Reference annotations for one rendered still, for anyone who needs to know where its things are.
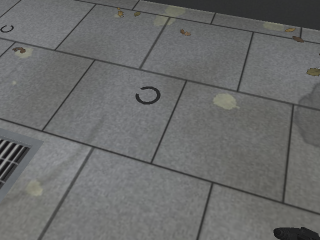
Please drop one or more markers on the right robot hand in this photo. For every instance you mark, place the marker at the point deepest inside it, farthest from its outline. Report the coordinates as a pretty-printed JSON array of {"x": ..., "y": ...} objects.
[{"x": 287, "y": 233}]

